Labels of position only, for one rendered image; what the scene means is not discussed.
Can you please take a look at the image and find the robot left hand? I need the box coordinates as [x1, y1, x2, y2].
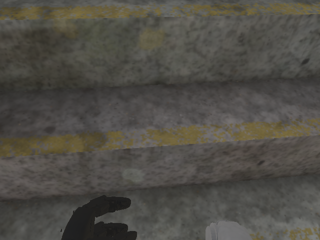
[60, 195, 137, 240]

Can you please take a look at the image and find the right robot thigh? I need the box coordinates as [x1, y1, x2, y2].
[205, 221, 253, 240]

